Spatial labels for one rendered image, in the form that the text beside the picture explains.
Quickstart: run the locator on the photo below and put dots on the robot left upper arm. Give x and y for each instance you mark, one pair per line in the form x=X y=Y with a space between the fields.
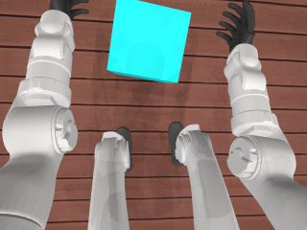
x=36 y=138

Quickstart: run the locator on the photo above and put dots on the left robot thigh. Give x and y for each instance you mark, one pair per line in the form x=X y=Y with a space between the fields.
x=108 y=205

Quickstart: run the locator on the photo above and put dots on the robot right forearm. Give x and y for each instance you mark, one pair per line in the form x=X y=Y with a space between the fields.
x=249 y=99

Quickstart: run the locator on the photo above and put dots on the robot left forearm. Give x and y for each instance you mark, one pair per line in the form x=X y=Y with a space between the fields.
x=49 y=66

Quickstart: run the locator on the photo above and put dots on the robot right upper arm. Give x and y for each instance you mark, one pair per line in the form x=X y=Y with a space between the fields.
x=266 y=166

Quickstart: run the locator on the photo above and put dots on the left robot shin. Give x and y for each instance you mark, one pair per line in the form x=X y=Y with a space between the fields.
x=107 y=134

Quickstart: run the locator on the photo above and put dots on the left robot hand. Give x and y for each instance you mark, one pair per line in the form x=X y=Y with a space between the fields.
x=66 y=6

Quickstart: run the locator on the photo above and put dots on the right robot hand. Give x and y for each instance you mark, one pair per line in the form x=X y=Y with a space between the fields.
x=244 y=34

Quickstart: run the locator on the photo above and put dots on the carton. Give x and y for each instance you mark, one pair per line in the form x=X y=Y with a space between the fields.
x=147 y=41

